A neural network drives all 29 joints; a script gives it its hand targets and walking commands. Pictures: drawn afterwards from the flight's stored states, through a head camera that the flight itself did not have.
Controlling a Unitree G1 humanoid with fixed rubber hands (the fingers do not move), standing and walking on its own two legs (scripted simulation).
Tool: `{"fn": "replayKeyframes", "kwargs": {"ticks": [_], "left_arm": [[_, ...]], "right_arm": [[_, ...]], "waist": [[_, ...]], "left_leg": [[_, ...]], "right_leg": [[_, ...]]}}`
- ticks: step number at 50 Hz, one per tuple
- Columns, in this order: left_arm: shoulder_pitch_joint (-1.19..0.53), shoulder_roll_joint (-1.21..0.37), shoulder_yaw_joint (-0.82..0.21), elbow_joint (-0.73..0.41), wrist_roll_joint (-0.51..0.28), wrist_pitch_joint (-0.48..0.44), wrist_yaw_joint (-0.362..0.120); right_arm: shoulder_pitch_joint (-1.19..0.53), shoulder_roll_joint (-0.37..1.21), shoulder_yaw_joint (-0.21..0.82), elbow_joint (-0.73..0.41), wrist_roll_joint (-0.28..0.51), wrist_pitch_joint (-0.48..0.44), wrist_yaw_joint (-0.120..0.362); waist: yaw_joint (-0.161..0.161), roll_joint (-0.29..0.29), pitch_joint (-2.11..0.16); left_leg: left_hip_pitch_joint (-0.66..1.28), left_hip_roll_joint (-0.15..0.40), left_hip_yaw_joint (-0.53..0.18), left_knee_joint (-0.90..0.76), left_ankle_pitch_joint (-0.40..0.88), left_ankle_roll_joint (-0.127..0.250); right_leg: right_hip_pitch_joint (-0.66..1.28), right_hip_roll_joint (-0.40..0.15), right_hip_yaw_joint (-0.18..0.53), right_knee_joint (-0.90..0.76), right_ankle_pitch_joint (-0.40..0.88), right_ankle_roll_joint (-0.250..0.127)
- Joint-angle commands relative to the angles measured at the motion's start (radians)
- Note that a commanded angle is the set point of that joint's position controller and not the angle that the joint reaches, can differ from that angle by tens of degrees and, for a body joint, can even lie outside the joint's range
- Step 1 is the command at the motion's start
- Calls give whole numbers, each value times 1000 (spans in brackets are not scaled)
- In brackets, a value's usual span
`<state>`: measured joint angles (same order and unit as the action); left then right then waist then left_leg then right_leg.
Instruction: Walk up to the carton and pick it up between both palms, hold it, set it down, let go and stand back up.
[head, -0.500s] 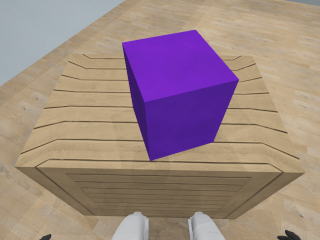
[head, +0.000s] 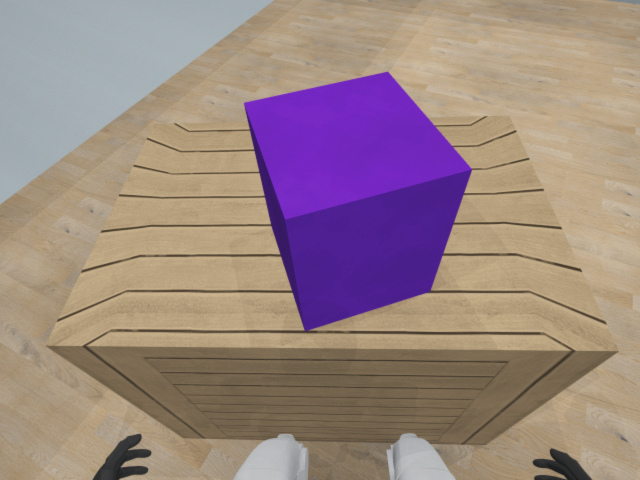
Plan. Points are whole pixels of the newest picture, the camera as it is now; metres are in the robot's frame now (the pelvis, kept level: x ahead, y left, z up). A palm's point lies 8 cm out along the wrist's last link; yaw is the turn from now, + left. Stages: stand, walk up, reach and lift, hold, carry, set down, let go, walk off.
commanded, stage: reach and lift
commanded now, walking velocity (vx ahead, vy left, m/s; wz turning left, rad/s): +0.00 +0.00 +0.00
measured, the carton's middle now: (345, 205) +0.47 -0.02 +0.06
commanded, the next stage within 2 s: none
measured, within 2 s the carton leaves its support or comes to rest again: neither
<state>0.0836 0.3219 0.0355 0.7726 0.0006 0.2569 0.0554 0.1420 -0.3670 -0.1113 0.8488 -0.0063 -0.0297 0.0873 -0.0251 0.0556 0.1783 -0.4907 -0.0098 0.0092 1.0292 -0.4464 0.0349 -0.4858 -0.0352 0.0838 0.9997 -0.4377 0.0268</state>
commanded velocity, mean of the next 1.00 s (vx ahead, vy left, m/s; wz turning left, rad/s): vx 0.00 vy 0.00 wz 0.00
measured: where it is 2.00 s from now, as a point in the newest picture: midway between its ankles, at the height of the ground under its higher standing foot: outside the picture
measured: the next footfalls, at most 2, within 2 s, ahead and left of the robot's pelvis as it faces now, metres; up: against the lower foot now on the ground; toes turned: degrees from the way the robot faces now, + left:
none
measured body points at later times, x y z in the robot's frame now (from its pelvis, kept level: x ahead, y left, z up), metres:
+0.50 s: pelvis +0.02 -0.01 +0.03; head +0.06 -0.03 +0.48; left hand +0.21 +0.24 -0.05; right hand +0.17 -0.33 -0.05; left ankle +0.07 +0.10 -0.67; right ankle +0.07 -0.17 -0.67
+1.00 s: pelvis -0.01 -0.01 +0.05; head +0.02 -0.02 +0.50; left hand +0.18 +0.23 -0.02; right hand +0.15 -0.32 -0.03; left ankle +0.07 +0.10 -0.67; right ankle +0.07 -0.17 -0.67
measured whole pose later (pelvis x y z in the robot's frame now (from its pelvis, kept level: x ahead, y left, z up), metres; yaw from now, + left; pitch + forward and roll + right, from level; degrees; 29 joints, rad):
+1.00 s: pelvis -0.01 -0.01 +0.05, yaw +0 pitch -5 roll +0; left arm 0.16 0.21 -0.02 0.43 0.00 0.17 0.16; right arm 0.13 -0.40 -0.16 0.72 0.02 -0.15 0.22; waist -0.03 0.03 0.17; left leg -0.32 0.00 0.01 0.64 -0.23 0.02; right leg -0.32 -0.04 0.08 0.61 -0.21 0.03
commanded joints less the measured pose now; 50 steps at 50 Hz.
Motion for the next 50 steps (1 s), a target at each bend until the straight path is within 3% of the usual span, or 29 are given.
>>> {"fn": "replayKeyframes", "kwargs": {"ticks": [1,2,5,7,8,10,11,12,13,15,19,20,21,22,24,26,27,29,30,38,39,40,43,45,46,47,48,49,50], "left_arm": [[-134,184,77,-301,20,51,19],[-154,207,88,-308,14,57,16],[-92,169,61,-352,-3,67,17],[-56,117,48,-327,-2,67,11],[-44,118,37,-337,0,67,10],[-3,88,31,-367,7,51,15],[22,80,47,-371,-1,34,17],[6,76,46,-402,-2,23,23],[33,62,47,-408,-6,14,23],[6,45,42,-475,-30,-11,37],[16,9,40,-495,-38,-27,59],[-15,12,55,-509,-36,-28,68],[5,2,47,-504,-39,-22,68],[-10,-2,47,-493,-20,-8,70],[11,-42,40,-520,-2,-11,82],[23,-72,20,-492,-9,-2,77],[30,-67,26,-504,6,-6,78],[46,-76,17,-555,-13,-16,83],[50,-69,16,-537,-20,-24,75],[51,-85,-10,-607,-37,-92,108],[47,-88,-2,-614,-40,-99,111],[81,-71,6,-581,-46,-113,110],[57,-91,-24,-602,-63,-132,118],[48,-93,-14,-590,-52,-151,119],[10,-97,-26,-597,-69,-151,124],[-10,-105,-42,-617,-66,-161,131],[-10,-111,-36,-547,-58,-158,126],[22,-120,-38,-575,-57,-180,128],[-19,-129,-48,-573,-54,-186,129]], "right_arm": [[-255,-297,-92,-281,-77,-60,3],[-234,-292,-91,-281,-80,-37,8],[-156,-270,-80,-349,-47,-35,30],[-77,-260,-75,-359,-33,-17,47],[-35,-298,-96,-361,-28,-24,51],[15,-293,-68,-364,-9,-44,68],[31,-296,-76,-373,-9,-50,70],[38,-298,-71,-350,-1,-54,70],[32,-304,-92,-350,7,-60,71],[41,-301,-96,-359,17,-84,79],[8,-288,-93,-316,44,-97,95],[-27,-285,-101,-307,51,-96,100],[-18,-279,-104,-296,62,-103,97],[-51,-301,-117,-269,60,-88,101],[-57,-307,-121,-242,91,-92,121],[-59,-327,-128,-224,91,-80,123],[-57,-315,-121,-198,106,-86,115],[-82,-327,-138,-237,118,-99,118],[-89,-319,-130,-230,113,-103,114],[-90,-309,-159,-310,128,-144,130],[-72,-305,-154,-305,140,-147,134],[-58,-276,-137,-326,131,-163,124],[-76,-265,-131,-325,142,-172,133],[-63,-271,-119,-344,137,-179,132],[-112,-275,-131,-351,145,-177,134],[-108,-272,-131,-353,152,-182,141],[-135,-278,-118,-342,159,-182,140],[-108,-276,-110,-366,167,-197,142],[-164,-297,-127,-350,167,-202,143]], "waist": [[-23,-58,-170],[-6,-103,-166],[-43,-252,-231],[-27,-247,-329],[-48,-284,-346],[-68,-281,-378],[-37,-236,-408],[-51,-228,-402],[-30,-190,-417],[-38,-225,-449],[-48,-188,-397],[-22,-145,-412],[-45,-160,-407],[-39,-107,-359],[-32,-73,-354],[-24,-19,-305],[-32,18,-317],[-33,-22,-375],[-21,-28,-323],[-4,-81,-365],[-9,-126,-350],[-6,-118,-361],[-8,-168,-314],[-3,-131,-329],[4,-163,-320],[-7,-127,-331],[0,-106,-326],[15,-30,-342],[11,-11,-308]], "left_leg": [[-314,112,-99,-571,-247,96],[-187,123,-89,-529,-203,77],[-73,20,-37,-409,13,62],[121,50,-70,-407,165,45],[141,56,-87,-390,209,29],[159,23,-83,-387,319,24],[195,57,-89,-403,361,22],[215,58,-99,-397,393,16],[265,85,-96,-411,422,23],[248,80,-115,-406,435,22],[231,62,-121,-476,471,16],[215,94,-132,-492,434,35],[216,86,-152,-521,453,24],[207,108,-161,-558,429,23],[130,139,-212,-627,378,50],[85,165,-257,-690,270,47],[77,144,-227,-675,274,39],[111,150,-254,-686,288,40],[114,142,-239,-681,265,37],[95,137,-204,-695,174,38],[94,120,-191,-681,143,39],[123,104,-172,-667,202,39],[111,98,-165,-693,154,25],[69,112,-172,-716,78,39],[90,105,-167,-723,104,24],[47,125,-198,-757,29,36],[-10,144,-238,-802,-22,47],[-53,171,-260,-826,-47,61],[-68,169,-262,-828,-47,61]], "right_leg": [[178,47,-53,-336,-73,-79],[148,-9,-4,-388,-83,-94],[82,4,0,-463,159,-151],[79,-4,-7,-478,196,-165],[97,-3,-14,-469,270,-162],[104,20,-34,-479,363,-167],[117,-1,-27,-477,312,-168],[141,-2,-32,-461,385,-166],[173,-14,-39,-454,373,-158],[203,-24,-34,-458,438,-164],[237,-25,-44,-478,456,-153],[250,-50,-33,-487,377,-148],[251,-19,-58,-486,369,-147],[233,-17,-76,-463,333,-123],[284,29,-85,-458,237,-122],[281,38,-95,-455,156,-116],[292,36,-99,-448,174,-124],[339,36,-89,-455,198,-134],[288,27,-63,-499,140,-127],[327,6,-44,-584,143,-123],[309,3,-11,-613,119,-133],[316,-9,-21,-632,134,-136],[282,-15,-3,-664,118,-133],[342,-12,-2,-659,98,-123],[301,-14,-3,-679,85,-132],[323,13,-30,-642,63,-126],[341,21,-46,-599,53,-127],[406,44,-72,-556,78,-115],[411,48,-75,-548,81,-108]]}}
